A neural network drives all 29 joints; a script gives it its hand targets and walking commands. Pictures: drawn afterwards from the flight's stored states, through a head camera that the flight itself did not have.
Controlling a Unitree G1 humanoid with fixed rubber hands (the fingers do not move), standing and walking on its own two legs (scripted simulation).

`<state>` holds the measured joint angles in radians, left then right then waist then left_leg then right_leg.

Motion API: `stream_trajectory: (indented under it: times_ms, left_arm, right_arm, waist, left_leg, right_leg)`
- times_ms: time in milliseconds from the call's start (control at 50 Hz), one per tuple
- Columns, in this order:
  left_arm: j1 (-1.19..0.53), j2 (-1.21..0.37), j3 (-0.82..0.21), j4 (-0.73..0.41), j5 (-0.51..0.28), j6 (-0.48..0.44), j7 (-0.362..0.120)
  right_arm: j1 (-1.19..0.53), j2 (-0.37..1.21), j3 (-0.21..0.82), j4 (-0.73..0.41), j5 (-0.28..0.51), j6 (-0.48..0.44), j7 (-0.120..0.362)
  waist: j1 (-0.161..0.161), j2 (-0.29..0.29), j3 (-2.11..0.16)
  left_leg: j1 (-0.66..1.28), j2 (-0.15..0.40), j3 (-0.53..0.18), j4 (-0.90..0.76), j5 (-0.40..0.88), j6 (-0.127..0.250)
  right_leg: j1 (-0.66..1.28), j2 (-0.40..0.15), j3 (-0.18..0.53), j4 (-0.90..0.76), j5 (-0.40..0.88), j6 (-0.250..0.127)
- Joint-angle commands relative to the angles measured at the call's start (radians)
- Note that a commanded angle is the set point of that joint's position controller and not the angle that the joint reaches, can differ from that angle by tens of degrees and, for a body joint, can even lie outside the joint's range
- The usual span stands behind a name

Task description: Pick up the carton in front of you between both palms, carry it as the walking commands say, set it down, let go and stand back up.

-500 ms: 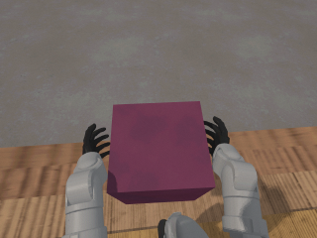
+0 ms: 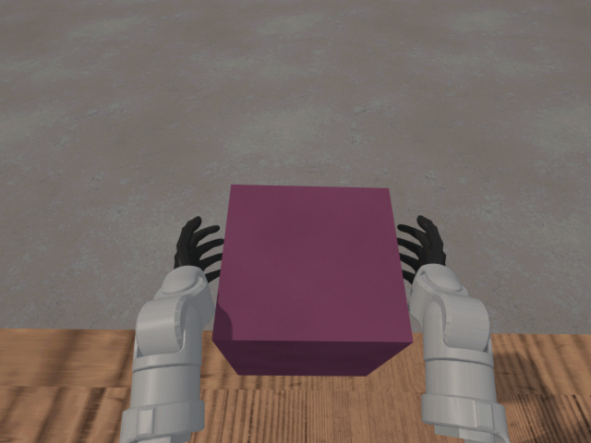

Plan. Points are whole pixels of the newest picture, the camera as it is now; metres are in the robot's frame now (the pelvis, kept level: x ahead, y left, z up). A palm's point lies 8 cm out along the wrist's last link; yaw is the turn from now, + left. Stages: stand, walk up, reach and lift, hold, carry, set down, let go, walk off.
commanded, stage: carry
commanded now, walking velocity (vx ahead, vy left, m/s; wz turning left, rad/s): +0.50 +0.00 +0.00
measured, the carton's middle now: (306, 291) +0.34 -0.01 +0.01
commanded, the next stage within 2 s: none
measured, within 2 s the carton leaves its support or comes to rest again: neither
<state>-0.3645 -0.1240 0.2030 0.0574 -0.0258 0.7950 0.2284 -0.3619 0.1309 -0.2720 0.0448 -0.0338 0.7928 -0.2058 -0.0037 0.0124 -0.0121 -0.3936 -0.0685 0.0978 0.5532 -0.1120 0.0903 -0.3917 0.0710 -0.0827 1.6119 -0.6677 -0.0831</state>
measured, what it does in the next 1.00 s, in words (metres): goes down: right foot 0.14 m lower, then left foot 0.14 m lower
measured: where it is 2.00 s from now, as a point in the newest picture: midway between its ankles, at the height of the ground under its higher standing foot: (316, 233)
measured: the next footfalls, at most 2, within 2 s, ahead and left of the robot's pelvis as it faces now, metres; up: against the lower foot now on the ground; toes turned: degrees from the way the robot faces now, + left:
right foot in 0.34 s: +0.43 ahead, -0.08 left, -0.14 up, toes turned -1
left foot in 0.74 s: +0.72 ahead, +0.05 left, -0.29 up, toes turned +3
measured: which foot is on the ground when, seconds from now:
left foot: down 0.00-0.34, up 0.36-0.72, down 0.74-1.00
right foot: up 0.00-0.32, down 0.34-0.74, up 0.76-1.00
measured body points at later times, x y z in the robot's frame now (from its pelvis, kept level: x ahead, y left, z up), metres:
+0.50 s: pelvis +0.39 -0.04 -0.19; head +0.41 -0.02 +0.26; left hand +0.69 +0.14 -0.16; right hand +0.72 -0.18 -0.15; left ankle +0.40 +0.09 -0.81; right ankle +0.39 -0.08 -0.87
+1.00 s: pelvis +0.81 -0.03 -0.35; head +0.82 -0.03 +0.10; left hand +1.13 +0.11 -0.32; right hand +1.11 -0.21 -0.31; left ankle +0.68 +0.05 -1.02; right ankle +0.97 -0.15 -1.04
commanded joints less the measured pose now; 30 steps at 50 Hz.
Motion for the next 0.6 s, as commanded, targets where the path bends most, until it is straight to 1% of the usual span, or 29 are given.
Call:
stream_trajectory:
  times_ms: [0, 40, 60, 80, 100, 120, 140, 160, 180, 200, 220, 240, 260, 280, 300, 320, 340, 360, 380, 400, 420, 440, 460, 480, 500, 520, 540, 560, 580]
  left_arm:
    - [-0.341, -0.651, -0.428, -0.065, -0.029, -0.025, 0.02]
    - [-0.344, -0.681, -0.392, -0.02, -0.012, -0.044, 0.007]
    - [-0.414, -0.688, -0.403, -0.039, -0.027, -0.06, 0.002]
    - [-0.434, -0.706, -0.428, -0.034, -0.019, -0.072, -0.009]
    - [-0.465, -0.728, -0.447, -0.047, -0.029, -0.09, -0.02]
    - [-0.516, -0.75, -0.474, -0.066, -0.047, -0.104, -0.026]
    - [-0.516, -0.746, -0.495, -0.1, -0.062, -0.115, -0.028]
    - [-0.493, -0.724, -0.493, -0.091, -0.052, -0.123, -0.023]
    - [-0.488, -0.714, -0.502, -0.095, -0.071, -0.128, -0.019]
    - [-0.455, -0.708, -0.502, -0.09, -0.061, -0.132, -0.018]
    - [-0.421, -0.7, -0.518, -0.087, -0.067, -0.125, -0.019]
    - [-0.447, -0.676, -0.533, -0.131, -0.073, -0.132, -0.013]
    - [-0.428, -0.659, -0.539, -0.144, -0.089, -0.132, -0.006]
    - [-0.415, -0.623, -0.555, -0.102, -0.095, -0.124, 0.007]
    - [-0.372, -0.627, -0.581, -0.074, -0.102, -0.122, 0.019]
    - [-0.395, -0.64, -0.609, -0.104, -0.148, -0.116, 0.021]
    - [-0.4, -0.646, -0.613, -0.09, -0.167, -0.102, 0.013]
    - [-0.444, -0.682, -0.661, -0.106, -0.222, -0.101, -0.003]
    - [-0.462, -0.724, -0.66, -0.113, -0.228, -0.098, -0.014]
    - [-0.472, -0.755, -0.659, -0.12, -0.232, -0.098, -0.02]
    - [-0.522, -0.775, -0.666, -0.124, -0.239, -0.092, -0.024]
    - [-0.504, -0.799, -0.666, -0.051, -0.221, -0.092, -0.029]
    - [-0.5, -0.811, -0.673, -0.025, -0.219, -0.091, -0.036]
    - [-0.483, -0.815, -0.672, -0.029, -0.216, -0.101, -0.047]
    - [-0.49, -0.815, -0.671, -0.035, -0.216, -0.106, -0.052]
    - [-0.491, -0.816, -0.682, -0.071, -0.237, -0.121, -0.055]
    - [-0.51, -0.814, -0.688, -0.077, -0.238, -0.123, -0.058]
    - [-0.475, -0.805, -0.652, -0.051, -0.213, -0.129, -0.053]
    - [-0.458, -0.783, -0.638, -0.06, -0.206, -0.139, -0.047]
  right_arm:
    - [-0.496, 0.69, 0.681, -0.149, 0.258, -0.005, 0.007]
    - [-0.553, 0.742, 0.721, -0.128, 0.274, -0.019, 0.02]
    - [-0.607, 0.761, 0.728, -0.118, 0.294, -0.032, 0.028]
    - [-0.575, 0.784, 0.717, -0.067, 0.269, -0.037, 0.037]
    - [-0.601, 0.831, 0.739, -0.098, 0.296, -0.051, 0.049]
    - [-0.569, 0.837, 0.719, -0.034, 0.281, -0.057, 0.053]
    - [-0.536, 0.83, 0.713, -0.036, 0.268, -0.073, 0.055]
    - [-0.5, 0.822, 0.699, -0.011, 0.253, -0.08, 0.054]
    - [-0.417, 0.782, 0.666, 0.017, 0.23, -0.089, 0.046]
    - [-0.437, 0.763, 0.66, -0.015, 0.223, -0.102, 0.037]
    - [-0.392, 0.74, 0.643, 0.002, 0.207, -0.104, 0.028]
    - [-0.384, 0.733, 0.623, 0.003, 0.18, -0.109, 0.024]
    - [-0.412, 0.723, 0.611, -0.014, 0.182, -0.12, 0.017]
    - [-0.337, 0.69, 0.581, 0.031, 0.162, -0.116, 0.007]
    - [-0.289, 0.633, 0.55, 0.023, 0.13, -0.112, -0.013]
    - [-0.294, 0.572, 0.491, -0.003, 0.105, -0.112, -0.03]
    - [-0.285, 0.533, 0.449, 0.012, 0.07, -0.101, -0.04]
    - [-0.297, 0.562, 0.432, 0.004, 0.084, -0.105, -0.031]
    - [-0.354, 0.585, 0.431, -0.018, 0.122, -0.118, -0.017]
    - [-0.448, 0.59, 0.477, -0.082, 0.168, -0.133, -0.005]
    - [-0.495, 0.627, 0.485, -0.075, 0.181, -0.14, 0.004]
    - [-0.469, 0.616, 0.481, -0.042, 0.151, -0.143, 0.006]
    - [-0.426, 0.614, 0.486, -0.012, 0.119, -0.141, 0.01]
    - [-0.431, 0.625, 0.484, -0.032, 0.114, -0.142, 0.012]
    - [-0.437, 0.652, 0.491, -0.023, 0.12, -0.156, 0.014]
    - [-0.468, 0.656, 0.514, -0.057, 0.141, -0.163, 0.014]
    - [-0.459, 0.654, 0.504, -0.019, 0.133, -0.167, 0.01]
    - [-0.503, 0.646, 0.516, -0.068, 0.142, -0.174, 0.005]
    - [-0.508, 0.646, 0.539, -0.093, 0.151, -0.176, 0.0]
  waist:
    - [-0.116, -0.119, -0.461]
    - [-0.08, -0.026, -0.394]
    - [-0.07, -0.045, -0.323]
    - [-0.07, 0.011, -0.32]
    - [-0.067, 0.025, -0.341]
    - [-0.053, 0.008, -0.35]
    - [-0.087, -0.012, -0.297]
    - [-0.093, 0.009, -0.301]
    - [-0.08, 0.06, -0.27]
    - [-0.056, 0.084, -0.289]
    - [-0.024, 0.108, -0.323]
    - [0.079, 0.114, -0.366]
    - [0.196, -0.044, -0.443]
    - [0.198, -0.28, -0.394]
    - [0.141, -0.209, -0.428]
    - [0.133, -0.142, -0.456]
    - [0.119, -0.04, -0.458]
    - [0.102, 0.017, -0.41]
    - [0.083, 0.085, -0.375]
    - [0.104, 0.089, -0.32]
    - [0.073, 0.048, -0.325]
    - [0.063, 0.006, -0.311]
    - [0.101, -0.056, -0.355]
    - [0.13, -0.107, -0.374]
    - [0.147, -0.039, -0.379]
    - [0.141, -0.023, -0.343]
    - [0.148, -0.012, -0.365]
    - [0.126, -0.012, -0.294]
    - [0.125, -0.071, -0.294]
  left_leg:
    - [0.714, 0.351, -0.532, 0.166, 0.357, 0.198]
    - [0.415, 0.351, -0.604, 0.112, 0.246, 0.215]
    - [0.305, 0.355, -0.571, 0.102, 0.281, 0.227]
    - [0.217, 0.319, -0.491, 0.085, 0.265, 0.213]
    - [0.2, 0.254, -0.386, 0.12, 0.305, 0.176]
    - [0.196, 0.19, -0.261, 0.225, 0.208, 0.12]
    - [0.154, 0.09, -0.166, 0.318, 0.002, 0.075]
    - [0.07, 0.079, -0.138, 0.329, -0.099, 0.06]
    - [0.009, 0.073, -0.103, 0.368, -0.119, 0.038]
    - [0.006, 0.095, -0.122, 0.425, -0.026, 0.041]
    - [0.048, 0.129, -0.132, 0.505, 0.14, 0.025]
    - [0.044, 0.143, -0.048, 0.706, 0.286, 0.008]
    - [-0.088, 0.118, 0.015, 1.111, 0.264, -0.038]
    - [-0.355, -0.022, -0.027, 1.32, -0.511, -0.066]
    - [-0.585, -0.026, -0.115, 1.287, -0.631, -0.066]
    - [-0.618, -0.007, -0.179, 1.263, -0.581, -0.066]
    - [-0.616, 0.035, -0.213, 1.182, -0.526, -0.052]
    - [-0.546, 0.093, -0.258, 1.033, -0.471, -0.055]
    - [-0.436, 0.104, -0.256, 0.908, -0.461, -0.062]
    - [-0.413, 0.116, -0.266, 0.757, -0.378, -0.058]
    - [-0.393, 0.115, -0.239, 0.671, -0.289, -0.066]
    - [-0.364, 0.098, -0.172, 0.616, -0.25, -0.077]
    - [-0.367, 0.122, -0.18, 0.593, -0.105, -0.077]
    - [-0.388, 0.121, -0.19, 0.543, -0.008, -0.059]
    - [-0.416, 0.119, -0.135, 0.414, 0.237, -0.049]
    - [-0.387, 0.097, -0.096, 0.184, 0.317, -0.045]
    - [-0.228, 0.057, -0.049, 0.157, 0.459, -0.05]
    - [-0.056, 0.04, -0.008, 0.076, 0.513, -0.053]
    - [0.037, 0.01, 0.052, 0.06, 0.441, -0.064]
  right_leg:
    - [-0.684, -0.105, 0.199, -0.08, 0.116, 0.037]
    - [-0.514, -0.112, 0.186, -0.34, 0.214, 0.063]
    - [-0.468, -0.115, 0.168, -0.453, 0.335, 0.068]
    - [-0.365, -0.099, 0.121, -0.494, 0.421, 0.061]
    - [-0.3, -0.073, 0.065, -0.554, 0.519, 0.049]
    - [-0.216, -0.064, 0.045, -0.643, 0.787, 0.036]
    - [-0.161, -0.041, -0.018, -0.885, 0.997, 0.034]
    - [-0.004, -0.029, -0.056, -0.954, 1.124, 0.026]
    - [0.071, -0.033, -0.055, -1.058, 1.152, 0.028]
    - [0.127, 0.001, -0.09, -1.031, 1.108, 0.027]
    - [0.172, 0.012, -0.116, -1.0, 1.024, 0.022]
    - [0.279, -0.022, -0.092, -1.065, 1.024, -0.001]
    - [0.519, -0.047, -0.079, -1.023, 1.028, -0.06]
    - [0.647, -0.201, 0.18, -1.029, 1.183, -0.126]
    - [0.819, -0.311, 0.468, -0.939, 1.262, -0.199]
    - [0.788, -0.404, 0.711, -0.986, 0.959, -0.263]
    - [0.663, -0.408, 0.737, -1.039, 0.585, -0.252]
    - [0.501, -0.423, 0.773, -0.982, 0.63, -0.279]
    - [0.325, -0.391, 0.744, -0.999, 0.701, -0.274]
    - [0.243, -0.356, 0.724, -1.005, 0.768, -0.257]
    - [0.212, -0.359, 0.663, -1.015, 0.702, -0.255]
    - [0.176, -0.349, 0.666, -1.027, 0.777, -0.263]
    - [0.242, -0.34, 0.597, -0.935, 0.769, -0.252]
    - [0.263, -0.3, 0.573, -0.868, 0.694, -0.237]
    - [0.347, -0.22, 0.426, -0.774, 0.578, -0.174]
    - [0.314, -0.132, 0.348, -0.73, 0.553, -0.133]
    - [0.217, -0.113, 0.29, -0.741, 0.457, -0.113]
    - [0.055, -0.088, 0.257, -0.753, 0.408, -0.106]
    - [0.011, -0.101, 0.249, -0.741, 0.424, -0.108]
